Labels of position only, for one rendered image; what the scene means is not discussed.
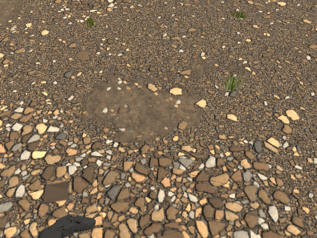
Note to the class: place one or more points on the left robot hand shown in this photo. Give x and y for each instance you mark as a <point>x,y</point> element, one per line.
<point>67,225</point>

